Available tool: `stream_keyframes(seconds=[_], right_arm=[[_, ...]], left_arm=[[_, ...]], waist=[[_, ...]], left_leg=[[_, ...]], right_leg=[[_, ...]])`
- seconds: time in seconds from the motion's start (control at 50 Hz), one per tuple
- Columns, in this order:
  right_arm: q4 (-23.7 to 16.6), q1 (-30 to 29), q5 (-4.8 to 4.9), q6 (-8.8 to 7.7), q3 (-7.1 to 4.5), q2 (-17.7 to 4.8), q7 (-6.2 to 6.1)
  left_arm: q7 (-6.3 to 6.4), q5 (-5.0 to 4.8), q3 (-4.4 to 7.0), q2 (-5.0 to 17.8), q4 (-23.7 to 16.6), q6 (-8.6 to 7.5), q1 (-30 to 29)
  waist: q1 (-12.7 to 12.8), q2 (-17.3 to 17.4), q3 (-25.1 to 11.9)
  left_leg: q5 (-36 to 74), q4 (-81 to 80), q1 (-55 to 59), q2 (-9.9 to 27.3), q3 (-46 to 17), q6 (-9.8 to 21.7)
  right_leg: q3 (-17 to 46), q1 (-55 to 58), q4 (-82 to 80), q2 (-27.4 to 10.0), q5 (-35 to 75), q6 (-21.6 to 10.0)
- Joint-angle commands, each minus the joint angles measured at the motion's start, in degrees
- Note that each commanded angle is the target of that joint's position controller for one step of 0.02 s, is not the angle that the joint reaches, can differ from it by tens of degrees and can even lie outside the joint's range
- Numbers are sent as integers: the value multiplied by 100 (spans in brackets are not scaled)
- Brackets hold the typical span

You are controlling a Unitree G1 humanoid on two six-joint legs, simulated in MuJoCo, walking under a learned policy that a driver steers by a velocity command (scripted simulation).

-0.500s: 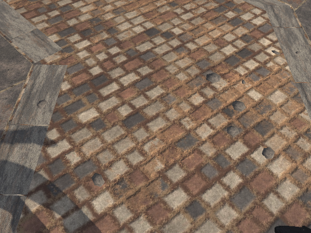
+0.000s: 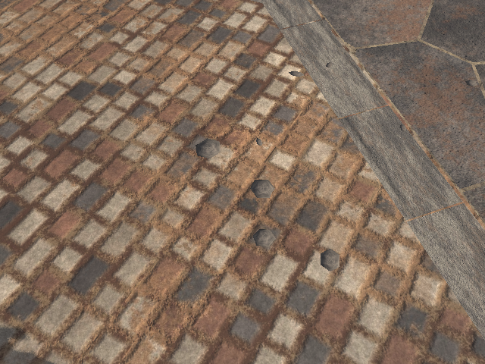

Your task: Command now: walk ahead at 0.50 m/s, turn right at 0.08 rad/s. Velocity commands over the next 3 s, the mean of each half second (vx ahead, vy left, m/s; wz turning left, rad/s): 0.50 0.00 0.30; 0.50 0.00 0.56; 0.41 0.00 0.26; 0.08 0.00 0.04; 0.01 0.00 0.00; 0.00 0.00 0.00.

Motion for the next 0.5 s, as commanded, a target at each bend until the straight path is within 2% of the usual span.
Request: stream_keyframes(seconds=[0.02,0.06,0.1,0.18,0.24,0.32,0.34,0.38,0.4,0.42,0.44,0.46,0.48,0.5], right_arm=[[-364,119,-20,-26,-157,-706,-14],[-246,262,-37,126,-124,-514,-28],[-309,-20,-47,202,-101,-410,-55],[-397,-481,-38,130,-80,-285,18],[-565,-982,-37,96,-10,-128,119],[-882,-1460,-49,74,24,-84,295],[-959,-1500,-52,74,16,-101,339],[-1034,-1274,-61,110,-58,-245,377],[-995,-898,-65,140,-141,-397,368],[-868,-190,-53,156,-283,-659,324],[-694,761,-39,190,-454,-1007,232],[-671,1032,-31,194,-590,-1630,154],[-770,1145,-29,152,-482,-1269,148],[-752,947,-80,134,-396,-982,131]], left_arm=[[36,125,175,599,-195,-196,352],[35,97,182,612,-32,-313,343],[66,124,208,667,133,-378,416],[148,138,191,666,303,-386,450],[189,102,215,764,490,-358,673],[230,35,264,855,731,-174,981],[253,20,278,895,750,-115,978],[330,8,319,1053,716,-18,869],[379,11,335,1125,686,31,821],[423,12,331,1147,659,71,748],[462,23,282,1079,583,45,671],[347,194,28,293,306,-118,1314],[228,110,2,498,291,-360,1020],[136,-146,103,849,100,-506,386]], waist=[[142,-440,-894],[47,-362,-750],[109,-282,-457],[292,-318,-238],[534,-260,-27],[685,-198,110],[645,-237,74],[407,-480,-268],[170,-618,-566],[-248,-599,-977],[-781,-287,-1484],[-294,1152,-2134],[-535,818,-2890],[-667,462,-2092]], left_leg=[[667,-80,-1323,533,-401,23],[906,-344,-1218,539,-364,-89],[1452,-792,-1551,504,-455,-184],[2906,-2198,-1604,261,-437,-174],[3288,-2971,-1617,164,-203,-84],[2636,-3462,-2138,36,28,141],[2328,-3519,-2135,-42,150,219],[1689,-3495,-1569,-384,511,433],[1414,-3433,-1027,-595,652,563],[1487,-3609,0,-788,660,749],[1828,-3924,1705,-524,16,1054],[1433,-3925,4096,1056,-2920,2137],[902,-4804,4799,1565,-4823,2583],[936,-5022,4311,1367,-3896,2197]], right_leg=[[1998,1689,-1868,-1693,986,-1014],[1456,1372,-2163,-1647,1383,-1030],[972,1330,-2379,-1570,1559,-930],[106,1544,-2534,-1306,1607,-554],[-137,1890,-2638,-1451,1611,-444],[-301,2953,-2223,-1778,2425,-426],[-351,3147,-2010,-1831,2931,-394],[-515,3321,-1289,-1838,4884,-267],[-596,3307,-668,-1813,5767,-194],[-712,2968,335,-1698,5958,-68],[-761,1849,1822,-1487,4834,148],[-576,-860,4044,-404,-291,567],[679,-1858,4909,81,-2321,569],[946,-2371,4871,-322,-1857,453]])
Next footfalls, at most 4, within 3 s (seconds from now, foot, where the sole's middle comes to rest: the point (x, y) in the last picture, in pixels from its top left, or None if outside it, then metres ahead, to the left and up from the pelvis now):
0.44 left None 0.40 0.16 -0.76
0.88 right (239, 258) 0.73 0.04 -0.76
1.38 left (119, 240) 0.80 0.41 -0.76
1.74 right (183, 197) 0.96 0.23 -0.76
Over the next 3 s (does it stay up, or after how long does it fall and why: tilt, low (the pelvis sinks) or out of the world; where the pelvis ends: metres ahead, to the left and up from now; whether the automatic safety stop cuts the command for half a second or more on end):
stays up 0.84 0.30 0.01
